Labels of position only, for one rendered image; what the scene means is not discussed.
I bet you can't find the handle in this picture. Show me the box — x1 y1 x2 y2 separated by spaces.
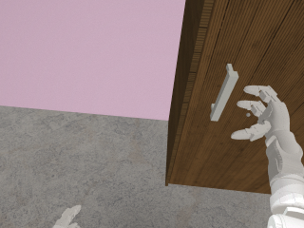
210 64 238 122

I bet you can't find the robot right upper arm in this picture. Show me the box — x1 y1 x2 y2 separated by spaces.
267 214 304 228

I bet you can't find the robot right forearm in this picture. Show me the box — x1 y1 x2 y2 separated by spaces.
265 130 304 220

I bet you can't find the robot left hand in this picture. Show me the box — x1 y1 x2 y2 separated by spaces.
52 204 82 228

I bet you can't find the robot right hand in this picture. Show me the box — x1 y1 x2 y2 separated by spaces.
231 85 290 142

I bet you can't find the wardrobe door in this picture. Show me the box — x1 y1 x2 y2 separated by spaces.
169 0 304 195

